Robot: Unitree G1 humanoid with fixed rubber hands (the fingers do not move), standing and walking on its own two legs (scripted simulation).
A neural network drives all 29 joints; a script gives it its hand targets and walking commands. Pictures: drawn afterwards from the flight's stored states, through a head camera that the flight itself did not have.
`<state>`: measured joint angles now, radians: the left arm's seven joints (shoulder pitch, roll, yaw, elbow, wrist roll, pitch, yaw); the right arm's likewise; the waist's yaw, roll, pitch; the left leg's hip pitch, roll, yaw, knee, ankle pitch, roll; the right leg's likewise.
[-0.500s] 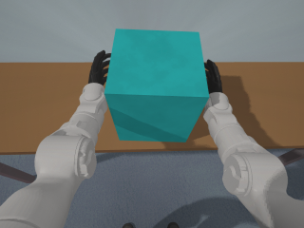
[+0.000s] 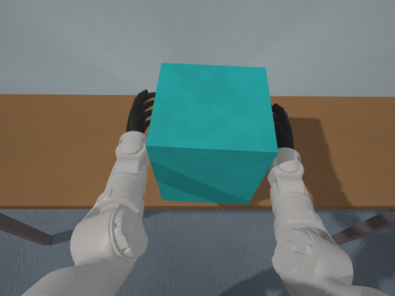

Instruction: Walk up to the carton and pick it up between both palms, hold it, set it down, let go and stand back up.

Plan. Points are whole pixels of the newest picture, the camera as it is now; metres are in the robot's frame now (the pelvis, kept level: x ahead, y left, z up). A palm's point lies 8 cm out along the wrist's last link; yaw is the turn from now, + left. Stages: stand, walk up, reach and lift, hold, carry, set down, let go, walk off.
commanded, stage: reach and lift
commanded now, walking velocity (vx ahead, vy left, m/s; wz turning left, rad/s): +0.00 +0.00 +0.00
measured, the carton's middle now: (208, 140) +0.43 +0.01 +0.01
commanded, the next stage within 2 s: none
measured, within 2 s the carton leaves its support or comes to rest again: leaves its support in 1.28 s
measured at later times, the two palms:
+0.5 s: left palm (137, 128) +0.43 +0.16 +0.05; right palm (282, 144) +0.41 -0.14 +0.05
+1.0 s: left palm (137, 129) +0.43 +0.16 +0.05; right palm (282, 144) +0.41 -0.14 +0.05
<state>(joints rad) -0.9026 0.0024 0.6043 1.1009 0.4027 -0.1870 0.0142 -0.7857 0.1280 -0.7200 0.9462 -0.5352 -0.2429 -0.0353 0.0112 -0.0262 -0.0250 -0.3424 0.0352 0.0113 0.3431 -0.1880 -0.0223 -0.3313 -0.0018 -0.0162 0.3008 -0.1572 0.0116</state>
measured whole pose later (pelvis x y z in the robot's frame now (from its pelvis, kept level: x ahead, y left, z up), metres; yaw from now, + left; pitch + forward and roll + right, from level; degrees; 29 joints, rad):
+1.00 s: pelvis +0.00 +0.00 +0.00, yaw +1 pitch +13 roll -1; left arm -0.89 -0.02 0.58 1.05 0.41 -0.16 0.02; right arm -0.77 0.12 -0.71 0.95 -0.51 -0.27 -0.04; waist 0.00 -0.04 -0.05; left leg -0.37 0.03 0.01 0.31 -0.16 -0.02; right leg -0.35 -0.01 -0.03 0.26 -0.13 0.01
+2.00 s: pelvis -0.02 +0.00 +0.00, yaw +1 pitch +8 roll -1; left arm -0.87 0.01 0.43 1.06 0.28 -0.10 0.09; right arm -0.77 0.02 -0.47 1.08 -0.28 -0.26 -0.10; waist 0.00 -0.05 -0.09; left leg -0.30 0.04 0.01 0.30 -0.13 -0.03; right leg -0.27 0.00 -0.04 0.23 -0.09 0.00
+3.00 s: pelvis -0.04 +0.00 +0.00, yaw +2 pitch -6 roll -1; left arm -0.76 -0.01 0.34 0.48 0.28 0.50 0.06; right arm -0.75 -0.03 -0.13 0.78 0.09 0.18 -0.13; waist -0.08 -0.06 0.03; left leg -0.05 0.03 -0.01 0.31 -0.15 -0.02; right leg -0.01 -0.01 -0.06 0.24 -0.12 0.01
